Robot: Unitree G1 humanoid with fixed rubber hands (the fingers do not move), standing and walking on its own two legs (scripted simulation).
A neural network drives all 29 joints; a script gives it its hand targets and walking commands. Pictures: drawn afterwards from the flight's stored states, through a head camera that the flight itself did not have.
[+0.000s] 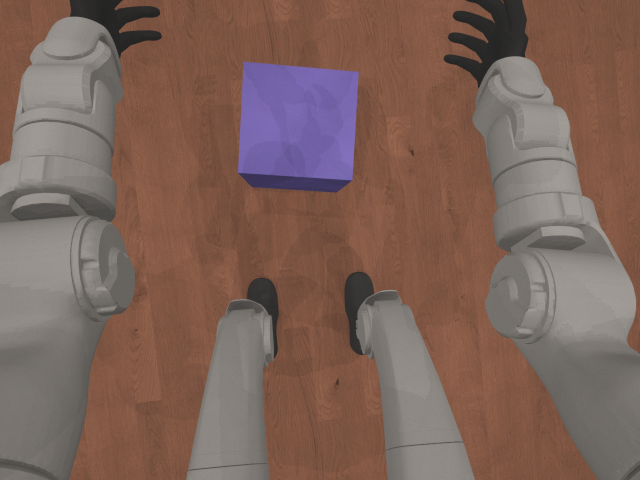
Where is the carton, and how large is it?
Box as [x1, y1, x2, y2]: [238, 62, 358, 192]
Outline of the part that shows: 244,62 238,172 251,186 336,192 352,179 358,72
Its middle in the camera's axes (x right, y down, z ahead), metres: -0.05 -0.22 +0.83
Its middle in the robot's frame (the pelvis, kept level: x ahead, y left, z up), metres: +0.55 +0.00 -0.53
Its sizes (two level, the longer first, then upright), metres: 0.210 0.200 0.250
